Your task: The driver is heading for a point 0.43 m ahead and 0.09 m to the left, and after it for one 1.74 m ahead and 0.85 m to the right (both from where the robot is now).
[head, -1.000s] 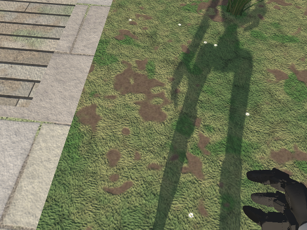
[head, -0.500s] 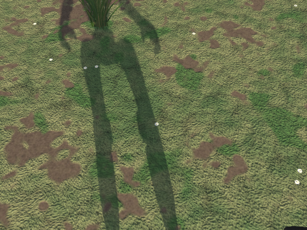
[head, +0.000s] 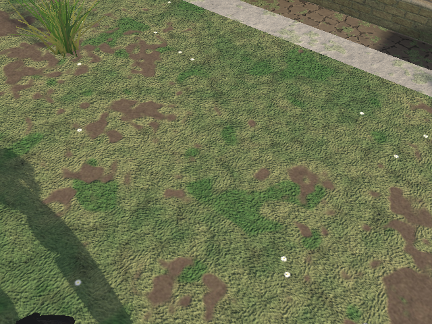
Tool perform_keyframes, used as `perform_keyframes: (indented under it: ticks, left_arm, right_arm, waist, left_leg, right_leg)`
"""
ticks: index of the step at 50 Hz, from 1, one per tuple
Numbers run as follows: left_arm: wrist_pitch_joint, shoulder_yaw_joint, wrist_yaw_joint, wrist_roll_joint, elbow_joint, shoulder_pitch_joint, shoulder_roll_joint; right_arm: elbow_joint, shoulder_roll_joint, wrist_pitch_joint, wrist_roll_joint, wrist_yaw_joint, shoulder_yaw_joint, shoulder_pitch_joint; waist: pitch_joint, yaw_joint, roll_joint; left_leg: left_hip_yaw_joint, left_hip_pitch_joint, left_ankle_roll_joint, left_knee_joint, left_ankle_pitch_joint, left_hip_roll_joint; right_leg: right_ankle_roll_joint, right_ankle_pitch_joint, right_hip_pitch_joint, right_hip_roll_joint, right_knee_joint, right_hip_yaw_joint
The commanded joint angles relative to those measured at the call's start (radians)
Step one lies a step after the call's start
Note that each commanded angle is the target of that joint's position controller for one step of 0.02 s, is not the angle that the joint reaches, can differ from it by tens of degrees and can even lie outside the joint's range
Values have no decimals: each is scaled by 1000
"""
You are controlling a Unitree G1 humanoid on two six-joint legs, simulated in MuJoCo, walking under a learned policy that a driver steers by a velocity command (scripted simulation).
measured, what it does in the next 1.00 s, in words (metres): walks ahead, turning right: right foot, then left foot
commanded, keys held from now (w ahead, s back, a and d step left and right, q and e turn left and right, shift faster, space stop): w+shift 0.18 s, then w+q+shift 0.22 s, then e+shift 0.60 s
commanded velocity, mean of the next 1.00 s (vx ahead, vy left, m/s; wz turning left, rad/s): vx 0.56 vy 0.00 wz -0.33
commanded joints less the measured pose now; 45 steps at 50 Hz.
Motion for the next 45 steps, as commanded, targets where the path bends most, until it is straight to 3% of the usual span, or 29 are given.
perform_keyframes:
  ticks: [1,4,9,11,12,13,14,15,16,17,18,21,23,25,26,27,28,30,32,33,34,35,36,37,38,39,40,43,45]
  left_arm:
    - [-13,5,-15,0,-43,-29,47]
    - [-20,0,-19,1,-49,-141,57]
    - [-41,-35,-43,1,-86,-310,17]
    - [-50,-42,-28,10,-69,-249,4]
    - [-57,-28,-10,6,-33,-119,24]
    - [-69,-7,11,1,44,135,55]
    - [-75,24,36,20,92,337,146]
    - [-86,42,55,26,95,376,258]
    - [-88,33,67,22,102,364,211]
    - [-90,15,69,21,141,293,155]
    - [-96,2,64,13,148,231,97]
    - [-118,-32,65,-12,176,186,-12]
    - [-140,-40,62,-28,225,219,-22]
    - [-148,-44,59,-40,259,216,-16]
    - [-147,-39,71,-84,229,126,-20]
    - [-142,-37,84,-96,234,131,0]
    - [-140,-22,98,-96,253,195,51]
    - [-128,12,111,-85,274,228,152]
    - [-111,26,109,-77,261,199,165]
    - [-102,21,104,-77,245,164,150]
    - [-97,-1,101,-61,207,161,69]
    - [-86,-42,93,-63,218,409,-97]
    - [-80,-15,84,-67,255,465,27]
    - [-65,4,87,-107,204,390,75]
    - [-45,10,103,-97,194,292,91]
    - [-20,18,112,-97,189,262,87]
    - [7,22,116,-96,191,277,73]
    - [33,14,123,-84,137,240,4]
    - [26,12,112,-73,103,190,2]
  right_arm:
    - [-52,-130,-37,2,7,-22,-8]
    - [-12,-129,-46,5,9,-22,94]
    - [65,-130,-34,4,-4,-12,201]
    - [102,-141,-22,18,-7,-6,203]
    - [116,-166,-21,23,-8,-7,204]
    - [112,-188,-24,34,-10,-9,153]
    - [67,-152,-34,38,-3,3,109]
    - [-10,9,-44,52,16,34,121]
    - [-12,-103,-42,55,8,4,6]
    - [-26,-95,-38,57,11,-2,-36]
    - [-7,-61,-32,52,19,9,-14]
    - [45,2,14,20,41,17,44]
    - [14,35,21,6,42,22,-26]
    - [-40,54,4,-5,44,35,-125]
    - [-69,57,-35,65,32,42,-162]
    - [-87,62,-60,57,39,56,-239]
    - [-114,64,-76,42,50,60,-312]
    - [-133,-8,-78,33,56,40,-304]
    - [-94,-98,-61,28,31,7,-159]
    - [-69,-133,-50,21,13,-8,-49]
    - [-59,-197,-33,-2,-11,-21,55]
    - [-84,-213,-31,-51,-11,-2,25]
    - [-135,-142,-12,-30,-7,15,-6]
    - [-154,-131,-5,0,-2,8,-116]
    - [-156,-76,4,25,-8,15,-196]
    - [-150,-33,6,34,-16,27,-253]
    - [-146,-29,4,22,-16,27,-284]
    - [-131,-63,-7,4,-20,5,-359]
    - [-123,-97,-7,10,-32,-12,-359]
  waist:
    - [134,30,159]
    - [177,-25,164]
    - [224,-74,215]
    - [186,-15,235]
    - [99,61,238]
    - [-24,208,221]
    - [-179,310,122]
    - [-338,248,-194]
    - [-265,277,-28]
    - [-71,207,7]
    - [16,154,14]
    - [114,70,-55]
    - [177,38,-40]
    - [206,14,-56]
    - [193,8,-51]
    - [188,31,-10]
    - [164,60,7]
    - [113,28,-23]
    - [24,-51,-50]
    - [-36,-123,-53]
    - [-169,-145,10]
    - [-388,-4,352]
    - [-509,-23,279]
    - [-418,18,280]
    - [-265,28,140]
    - [-139,57,123]
    - [-73,86,137]
    - [7,122,172]
    - [-39,110,147]
  left_leg:
    - [-252,31,104,-288,-273,216]
    - [-171,135,122,-311,-178,226]
    - [-37,201,133,-348,143,265]
    - [4,183,130,-231,636,256]
    - [18,152,134,-56,1015,262]
    - [46,23,119,205,1093,234]
    - [54,-253,110,559,713,172]
    - [-44,-566,98,901,-219,2]
    - [-164,-610,126,989,-110,1]
    - [-139,-642,131,963,5,52]
    - [-114,-599,118,901,66,91]
    - [-88,-511,75,851,91,114]
    - [-71,-554,54,792,61,72]
    - [10,-550,42,612,134,49]
    - [2,-503,30,460,218,54]
    - [35,-422,14,296,310,22]
    - [46,-335,1,198,402,-10]
    - [0,-228,5,97,498,-55]
    - [-11,-43,32,101,477,-93]
    - [-25,115,55,88,565,-54]
    - [-142,358,103,189,926,125]
    - [-468,599,304,254,1399,476]
    - [-475,561,331,239,1445,438]
    - [-450,479,346,128,1039,449]
    - [-360,311,300,55,820,371]
    - [-275,161,274,6,673,329]
    - [-191,1,257,-45,613,297]
    - [-46,-178,251,-145,523,294]
    - [-5,-136,263,-154,521,320]
  right_leg:
    - [6,79,-180,-16,33,41]
    - [3,70,-226,-17,-114,11]
    - [-49,-15,-69,-63,-436,-179]
    - [-100,-131,155,-20,-541,-256]
    - [-121,-162,364,39,-546,-270]
    - [-138,-75,688,40,-604,-225]
    - [-146,-296,1027,-172,-640,17]
    - [-163,-680,1218,-493,-795,527]
    - [-124,-637,1049,-501,-910,617]
    - [-106,-451,903,-448,-894,416]
    - [-98,-275,776,-402,-920,278]
    - [-89,33,596,-301,-987,32]
    - [-123,543,583,-280,-972,-69]
    - [-141,796,556,-229,-986,-142]
    - [-148,734,537,-199,-976,-146]
    - [-149,716,503,-175,-975,-160]
    - [-156,719,503,-198,-987,-120]
    - [-134,712,588,-228,-952,-55]
    - [-86,788,617,-205,-776,-31]
    - [-41,758,562,-167,-591,-38]
    - [13,470,421,-96,-318,-47]
    - [59,-544,202,61,186,-17]
    - [70,-583,230,39,293,116]
    - [77,-478,108,-13,317,64]
    - [92,-377,67,-81,243,-12]
    - [107,-329,70,-112,223,-33]
    - [115,-315,151,-139,197,-42]
    - [113,-267,215,-177,-1,-86]
    - [94,-153,235,-205,-115,-91]
Velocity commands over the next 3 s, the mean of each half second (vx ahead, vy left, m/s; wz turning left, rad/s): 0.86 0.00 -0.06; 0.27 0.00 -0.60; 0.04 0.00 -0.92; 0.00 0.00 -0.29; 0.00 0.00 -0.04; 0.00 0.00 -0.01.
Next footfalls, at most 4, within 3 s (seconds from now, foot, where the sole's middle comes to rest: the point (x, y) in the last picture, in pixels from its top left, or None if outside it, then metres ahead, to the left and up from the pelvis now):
0.26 right None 0.29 -0.17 -0.78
0.68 left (201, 271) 0.72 -0.01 -0.78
1.10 right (277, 289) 0.64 -0.26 -0.78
1.56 left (230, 247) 0.80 -0.12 -0.78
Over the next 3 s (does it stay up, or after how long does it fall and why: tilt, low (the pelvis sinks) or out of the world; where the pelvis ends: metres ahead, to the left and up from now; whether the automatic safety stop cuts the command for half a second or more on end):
stays up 0.65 -0.17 0.00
